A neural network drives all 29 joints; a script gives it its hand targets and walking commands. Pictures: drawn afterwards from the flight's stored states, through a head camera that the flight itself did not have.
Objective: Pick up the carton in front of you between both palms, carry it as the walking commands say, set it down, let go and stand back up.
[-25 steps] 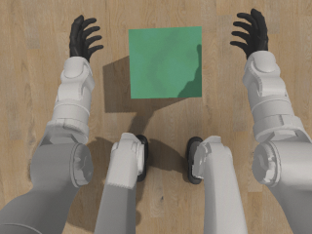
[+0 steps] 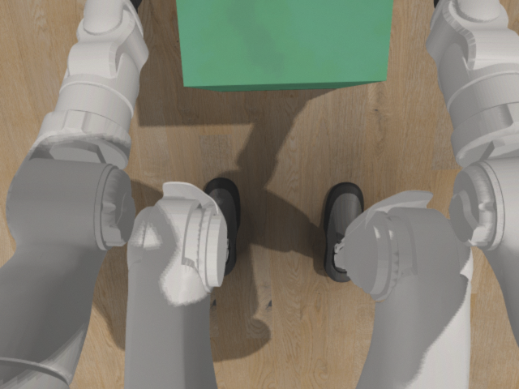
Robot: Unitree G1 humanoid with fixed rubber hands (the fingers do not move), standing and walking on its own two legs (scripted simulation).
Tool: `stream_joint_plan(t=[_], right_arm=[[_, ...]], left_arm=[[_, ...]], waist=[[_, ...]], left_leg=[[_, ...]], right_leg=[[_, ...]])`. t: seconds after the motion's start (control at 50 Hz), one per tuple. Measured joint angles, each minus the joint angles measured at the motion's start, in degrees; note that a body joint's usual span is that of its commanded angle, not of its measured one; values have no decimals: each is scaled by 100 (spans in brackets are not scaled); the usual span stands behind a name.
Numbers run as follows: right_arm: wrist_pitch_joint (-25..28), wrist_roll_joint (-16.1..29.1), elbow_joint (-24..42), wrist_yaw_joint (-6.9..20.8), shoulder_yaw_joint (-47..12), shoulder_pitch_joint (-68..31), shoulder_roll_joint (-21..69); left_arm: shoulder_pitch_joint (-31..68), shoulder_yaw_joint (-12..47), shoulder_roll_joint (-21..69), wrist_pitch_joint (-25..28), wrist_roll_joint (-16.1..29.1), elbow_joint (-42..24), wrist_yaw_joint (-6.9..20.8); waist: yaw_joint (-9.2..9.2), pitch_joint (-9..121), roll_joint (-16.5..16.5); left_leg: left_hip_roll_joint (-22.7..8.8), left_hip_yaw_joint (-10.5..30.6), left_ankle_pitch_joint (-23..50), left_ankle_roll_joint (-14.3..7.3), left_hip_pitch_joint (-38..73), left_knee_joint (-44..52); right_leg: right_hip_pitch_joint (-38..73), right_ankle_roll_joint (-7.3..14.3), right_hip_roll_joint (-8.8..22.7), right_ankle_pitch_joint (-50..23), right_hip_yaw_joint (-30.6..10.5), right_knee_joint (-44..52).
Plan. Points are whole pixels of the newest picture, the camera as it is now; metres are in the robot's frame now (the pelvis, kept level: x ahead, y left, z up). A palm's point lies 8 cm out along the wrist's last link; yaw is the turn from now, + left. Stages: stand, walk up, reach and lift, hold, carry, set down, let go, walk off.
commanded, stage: reach and lift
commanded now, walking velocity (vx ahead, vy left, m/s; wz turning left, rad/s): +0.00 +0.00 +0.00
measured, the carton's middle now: (280, 8) +0.53 +0.02 -0.25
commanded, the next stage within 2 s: none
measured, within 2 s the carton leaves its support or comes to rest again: leaves its support in 0.88 s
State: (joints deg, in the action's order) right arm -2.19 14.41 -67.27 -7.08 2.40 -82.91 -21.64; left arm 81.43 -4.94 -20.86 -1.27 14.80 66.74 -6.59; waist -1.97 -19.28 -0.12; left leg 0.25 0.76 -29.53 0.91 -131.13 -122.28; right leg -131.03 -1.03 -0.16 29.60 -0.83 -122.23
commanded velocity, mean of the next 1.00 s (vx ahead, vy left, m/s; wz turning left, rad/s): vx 0.00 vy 0.00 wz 0.00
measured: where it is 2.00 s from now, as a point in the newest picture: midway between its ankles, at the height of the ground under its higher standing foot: (281, 246)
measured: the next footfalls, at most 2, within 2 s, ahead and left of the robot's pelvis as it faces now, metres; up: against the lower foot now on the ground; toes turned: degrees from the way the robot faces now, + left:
none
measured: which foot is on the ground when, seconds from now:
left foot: down 0.00-1.00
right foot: down 0.00-1.00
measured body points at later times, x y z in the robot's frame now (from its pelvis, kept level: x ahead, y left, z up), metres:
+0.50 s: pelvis +0.01 +0.00 +0.00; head +0.38 +0.01 +0.25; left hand +0.54 +0.18 -0.19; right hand +0.56 -0.14 -0.19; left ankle +0.12 +0.12 -0.34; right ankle +0.12 -0.12 -0.34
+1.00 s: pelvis +0.01 +0.00 -0.01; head +0.34 +0.01 +0.29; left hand +0.55 +0.18 -0.13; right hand +0.56 -0.13 -0.13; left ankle +0.12 +0.12 -0.34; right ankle +0.12 -0.13 -0.34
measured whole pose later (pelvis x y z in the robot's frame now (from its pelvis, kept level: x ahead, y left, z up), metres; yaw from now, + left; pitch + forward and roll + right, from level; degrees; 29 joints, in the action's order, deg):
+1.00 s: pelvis +0.01 +0.00 -0.01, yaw +1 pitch +37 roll +0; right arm -11.4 8.1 -53.9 -10.1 8.2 -74.6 -12.8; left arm 73.3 -9.8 -13.0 -11.7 8.2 52.8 -9.8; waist -1.3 -10.3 -0.4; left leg 1.6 1.4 -31.0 1.4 -131.4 -125.1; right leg -130.5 -2.5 -2.5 31.1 -2.0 -125.3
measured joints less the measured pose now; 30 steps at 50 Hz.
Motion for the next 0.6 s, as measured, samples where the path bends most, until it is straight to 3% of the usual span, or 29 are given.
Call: stream_joint_plan(t=[0.16,0.36,0.5,0.6], right_arm=[[65,226,278,-92,-288,-15,-33],[136,-51,64,-32,-38,247,232],[198,10,12,-53,-200,59,353],[248,-16,-105,-282,-230,-148,478]], left_arm=[[-56,270,-63,68,271,-300,-102],[-228,99,183,106,25,-76,-73],[-53,284,277,147,87,-29,-58],[156,322,389,201,93,94,-279]], waist=[[4,-328,42],[29,138,-24],[38,76,-6],[19,-48,12]], left_leg=[[-19,-27,-180,-43,-10,-401],[9,-33,-239,-30,1,-277],[25,-23,-129,-22,-3,-136],[24,-3,-78,-21,34,-91]], right_leg=[[-1,-48,-29,168,-35,-381],[14,-48,-1,252,-41,-277],[14,-33,13,153,-30,-144],[58,-29,7,97,-11,-86]])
